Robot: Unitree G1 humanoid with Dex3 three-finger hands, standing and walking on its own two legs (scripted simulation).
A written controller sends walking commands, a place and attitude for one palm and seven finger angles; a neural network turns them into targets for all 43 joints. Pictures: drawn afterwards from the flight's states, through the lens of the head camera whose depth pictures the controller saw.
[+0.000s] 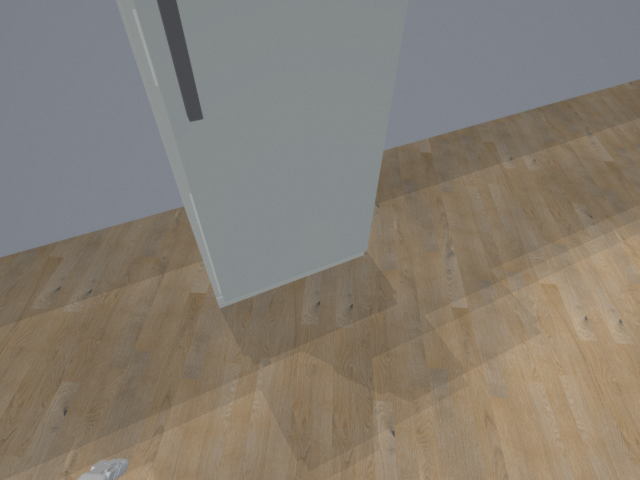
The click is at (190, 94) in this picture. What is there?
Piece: fridge door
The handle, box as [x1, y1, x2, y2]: [157, 0, 202, 121]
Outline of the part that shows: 157,0 187,116 190,121 202,118 176,1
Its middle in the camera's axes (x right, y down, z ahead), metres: -0.26 -0.38 +0.66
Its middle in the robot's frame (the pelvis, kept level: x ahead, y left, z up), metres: +0.77 +0.31 +0.24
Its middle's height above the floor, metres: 1.01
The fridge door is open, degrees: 0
